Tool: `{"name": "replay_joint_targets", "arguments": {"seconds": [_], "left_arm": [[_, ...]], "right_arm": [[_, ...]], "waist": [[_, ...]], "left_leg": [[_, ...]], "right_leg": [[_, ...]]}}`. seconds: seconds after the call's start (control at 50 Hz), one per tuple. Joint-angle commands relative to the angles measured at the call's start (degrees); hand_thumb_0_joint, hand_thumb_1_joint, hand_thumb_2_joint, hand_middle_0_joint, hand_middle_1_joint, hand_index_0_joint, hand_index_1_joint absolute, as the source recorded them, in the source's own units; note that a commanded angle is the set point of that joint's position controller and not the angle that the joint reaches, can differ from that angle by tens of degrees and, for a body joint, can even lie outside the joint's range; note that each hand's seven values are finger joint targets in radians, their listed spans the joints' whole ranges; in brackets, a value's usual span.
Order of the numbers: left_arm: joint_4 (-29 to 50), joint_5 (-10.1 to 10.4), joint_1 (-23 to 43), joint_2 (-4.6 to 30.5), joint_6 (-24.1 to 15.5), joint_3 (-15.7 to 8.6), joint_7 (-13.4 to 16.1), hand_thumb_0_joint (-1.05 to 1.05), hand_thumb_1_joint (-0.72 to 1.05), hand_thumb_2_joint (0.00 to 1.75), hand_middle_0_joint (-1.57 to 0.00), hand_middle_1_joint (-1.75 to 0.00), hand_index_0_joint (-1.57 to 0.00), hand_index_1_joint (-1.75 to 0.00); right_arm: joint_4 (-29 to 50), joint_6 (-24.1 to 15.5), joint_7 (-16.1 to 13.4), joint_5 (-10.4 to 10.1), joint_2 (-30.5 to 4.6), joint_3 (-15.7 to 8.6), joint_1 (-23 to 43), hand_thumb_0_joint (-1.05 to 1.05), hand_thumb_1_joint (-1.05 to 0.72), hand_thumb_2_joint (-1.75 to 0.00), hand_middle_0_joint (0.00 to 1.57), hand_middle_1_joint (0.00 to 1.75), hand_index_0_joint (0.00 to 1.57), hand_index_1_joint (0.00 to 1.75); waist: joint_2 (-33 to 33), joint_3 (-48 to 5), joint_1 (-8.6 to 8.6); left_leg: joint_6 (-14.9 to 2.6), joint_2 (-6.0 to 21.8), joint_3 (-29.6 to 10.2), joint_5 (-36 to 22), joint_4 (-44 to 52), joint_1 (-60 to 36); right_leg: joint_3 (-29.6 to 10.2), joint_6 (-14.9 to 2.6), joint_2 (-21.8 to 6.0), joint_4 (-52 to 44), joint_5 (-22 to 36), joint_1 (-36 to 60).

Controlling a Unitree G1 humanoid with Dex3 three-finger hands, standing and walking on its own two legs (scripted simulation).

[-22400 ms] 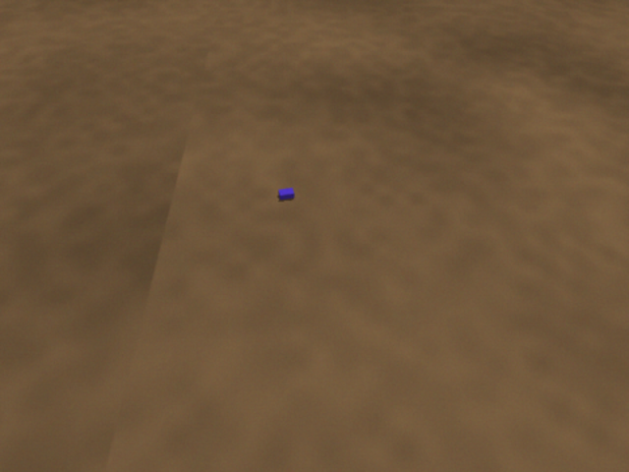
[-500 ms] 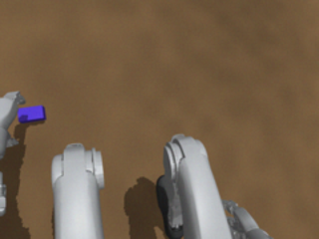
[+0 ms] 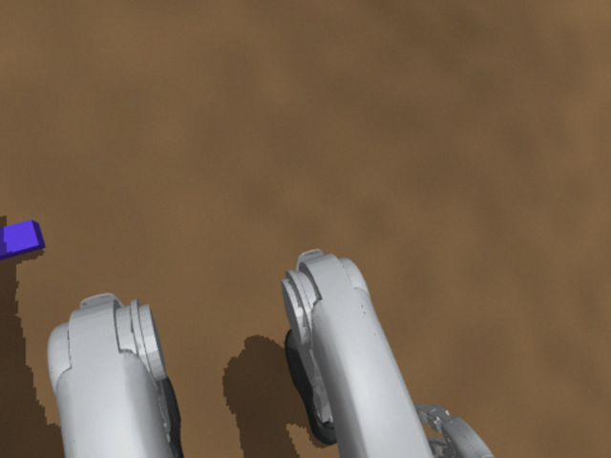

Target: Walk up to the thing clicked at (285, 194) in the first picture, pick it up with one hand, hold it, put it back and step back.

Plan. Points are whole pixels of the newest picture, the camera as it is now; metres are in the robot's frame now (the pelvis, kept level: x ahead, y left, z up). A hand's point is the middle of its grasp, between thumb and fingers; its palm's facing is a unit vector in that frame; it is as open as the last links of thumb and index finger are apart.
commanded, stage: close in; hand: left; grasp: from above
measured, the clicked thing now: (13, 240) +0.43 +0.33 -0.30
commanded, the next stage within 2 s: rest palm in 0.20 s
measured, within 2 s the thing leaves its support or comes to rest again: neither
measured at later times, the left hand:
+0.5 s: hand out of the picture +0.40 +0.31 -0.22, palm faces -0.41 -0.11 -0.90, open 13.1 cm
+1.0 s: hand (9, 247) +0.41 +0.32 -0.26, palm faces -0.46 -0.18 -0.87, open 13.9 cm
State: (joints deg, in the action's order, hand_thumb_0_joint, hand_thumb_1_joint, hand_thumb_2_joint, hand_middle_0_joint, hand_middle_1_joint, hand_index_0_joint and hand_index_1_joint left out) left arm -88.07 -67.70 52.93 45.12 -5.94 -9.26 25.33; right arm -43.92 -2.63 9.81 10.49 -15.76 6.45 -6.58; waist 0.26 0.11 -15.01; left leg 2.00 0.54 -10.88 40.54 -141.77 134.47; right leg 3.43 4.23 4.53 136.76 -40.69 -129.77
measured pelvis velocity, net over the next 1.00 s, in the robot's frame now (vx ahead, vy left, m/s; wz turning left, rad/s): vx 0.00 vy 0.01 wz -0.06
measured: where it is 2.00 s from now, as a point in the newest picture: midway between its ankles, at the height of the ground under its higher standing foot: (246, 429)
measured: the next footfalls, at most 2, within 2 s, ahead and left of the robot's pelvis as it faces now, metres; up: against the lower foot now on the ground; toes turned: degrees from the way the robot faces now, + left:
none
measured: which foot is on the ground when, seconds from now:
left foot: down 0.00-1.00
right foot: down 0.00-1.00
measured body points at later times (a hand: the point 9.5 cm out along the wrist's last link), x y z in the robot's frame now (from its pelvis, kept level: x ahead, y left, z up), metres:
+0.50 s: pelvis -0.01 +0.00 -0.02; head +0.22 +0.11 +0.36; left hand +0.41 +0.32 -0.17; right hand +0.11 -0.28 -0.10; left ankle +0.07 +0.14 -0.28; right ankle +0.09 -0.13 -0.28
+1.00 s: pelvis +0.00 +0.01 -0.02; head +0.27 +0.11 +0.33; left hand +0.43 +0.32 -0.21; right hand +0.05 -0.25 -0.10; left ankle +0.07 +0.14 -0.28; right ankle +0.09 -0.13 -0.28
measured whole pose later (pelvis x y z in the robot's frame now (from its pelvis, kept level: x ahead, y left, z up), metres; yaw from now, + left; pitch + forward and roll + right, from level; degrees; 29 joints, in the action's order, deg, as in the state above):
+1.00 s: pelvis +0.00 +0.01 -0.02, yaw -3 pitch +29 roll -12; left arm -97.7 -71.8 52.0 52.3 -15.0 -11.5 36.7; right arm -43.3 -10.2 13.7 16.8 -16.6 13.3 -3.8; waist -6.2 6.5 -18.0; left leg 2.8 0.1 -15.4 42.6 -147.0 134.3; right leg 6.9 4.3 5.3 138.9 -41.3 -128.3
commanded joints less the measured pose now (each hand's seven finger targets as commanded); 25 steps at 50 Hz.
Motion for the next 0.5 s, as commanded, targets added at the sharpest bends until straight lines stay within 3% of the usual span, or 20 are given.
{"name": "replay_joint_targets", "arguments": {"seconds": [0.0,0.02,0.1,0.14,0.2,0.26,0.34,0.38,0.44,0.48], "left_arm": [[9.2,3.4,8.0,13.4,-3.2,0.9,-4.7,0.00,-0.31,0.78,-0.29,-0.82,-0.29,-0.82],[11.1,3.2,8.7,12.8,-4.8,1.2,-5.4,0.00,-0.29,0.77,-0.30,-0.81,-0.31,-0.80],[21.8,2.5,9.7,10.4,-12.7,2.2,-4.1,0.00,-0.28,0.74,-0.29,-0.82,-0.31,-0.80],[21.6,0.9,9.5,8.6,-15.2,2.9,-1.6,0.00,-0.28,0.74,-0.28,-0.82,-0.30,-0.80],[16.0,-2.2,11.0,9.6,-16.3,1.5,4.1,0.00,-0.32,0.79,-0.24,-0.85,-0.26,-0.83],[10.0,-6.8,13.3,11.4,-15.1,0.6,9.6,0.00,-0.35,0.82,-0.22,-0.86,-0.24,-0.84],[1.3,-9.9,15.6,11.8,-11.2,0.8,14.3,0.00,-0.35,0.84,-0.21,-0.86,-0.21,-0.86],[-1.6,-10.2,18.1,11.2,-9.4,2.0,15.5,0.00,-0.34,0.83,-0.20,-0.88,-0.21,-0.87],[-5.8,-8.9,18.7,11.4,-6.4,3.3,16.6,0.00,-0.35,0.83,-0.18,-0.91,-0.19,-0.89],[-7.3,-8.2,18.8,12.9,-4.8,2.7,16.3,0.00,-0.35,0.83,-0.17,-0.91,-0.19,-0.89]], "right_arm": [[1.8,-0.6,-0.6,-0.6,-14.5,-4.8,-9.3,0.00,-0.90,-0.89,0.20,0.30,0.20,0.30],[1.6,-0.6,-0.7,-0.5,-14.8,-5.1,-9.9,0.00,-0.89,-0.89,0.20,0.30,0.20,0.30],[1.8,-0.3,-1.1,-1.1,-15.2,-6.6,-11.5,0.00,-0.89,-0.89,0.20,0.30,0.20,0.30],[1.6,0.1,-1.4,-1.0,-15.0,-7.0,-10.7,0.00,-0.89,-0.89,0.20,0.30,0.20,0.30],[1.0,0.2,-1.7,-0.4,-14.8,-6.0,-8.9,0.00,-0.89,-0.89,0.20,0.30,0.20,0.30],[0.0,-0.1,-1.8,0.5,-15.1,-5.5,-7.7,0.00,-0.89,-0.89,0.20,0.30,0.20,0.30],[-1.1,-1.3,-1.3,1.8,-15.3,-5.0,-5.5,0.00,-0.89,-0.90,0.20,0.30,0.20,0.30],[-1.5,-2.2,-1.0,2.6,-15.5,-4.7,-4.9,0.00,-0.89,-0.90,0.20,0.30,0.20,0.30],[-1.4,-3.5,-0.3,3.3,-16.0,-3.9,-3.9,0.00,-0.89,-0.90,0.20,0.30,0.20,0.30],[-1.2,-4.7,0.2,3.7,-16.6,-3.1,-4.2,0.00,-0.89,-0.89,0.20,0.30,0.20,0.30]], "waist": [[8.6,-37.4,2.92],[8.9,-36.9,2.12],[13.2,-40.0,2.34],[13.5,-39.4,1.82],[13.9,-36.4,1.35],[16.1,-35.3,1.32],[17.8,-32.9,0.22],[18.7,-32.9,-0.93],[16.7,-31.5,-1.85],[16.2,-30.7,-1.94]], "left_leg": [[-4.52,-0.9,7.2,-10.0,14.1,-21.9],[-4.22,-0.9,7.0,-10.0,13.7,-22.4],[-2.82,-0.6,6.4,-11.6,13.0,-28.3],[-2.42,-0.5,6.2,-11.4,12.8,-29.8],[-2.44,-0.3,6.0,-10.9,13.1,-30.1],[-2.19,-0.3,6.5,-10.4,13.7,-31.1],[-2.13,-0.4,6.9,-7.6,13.9,-30.6],[-2.17,-0.5,6.6,-6.7,13.8,-29.8],[-2.69,-0.4,6.6,-5.1,12.5,-26.3],[-2.98,-0.5,6.9,-4.8,11.9,-25.8]], "right_leg": [[5.9,-5.07,0.5,-14.6,13.7,25.2],[6.2,-5.23,0.4,-14.9,13.5,24.8],[6.9,-5.73,0.3,-15.0,14.1,23.7],[7.4,-5.88,0.2,-14.2,13.4,21.3],[8.1,-5.74,0.2,-12.9,12.9,17.1],[8.1,-5.99,0.2,-12.6,12.6,14.1],[8.3,-5.96,-0.1,-11.4,10.1,10.4],[8.4,-6.05,0.1,-11.1,9.4,9.9],[7.8,-5.93,0.5,-12.0,8.5,10.9],[8.0,-5.48,0.3,-12.0,8.7,11.7]]}}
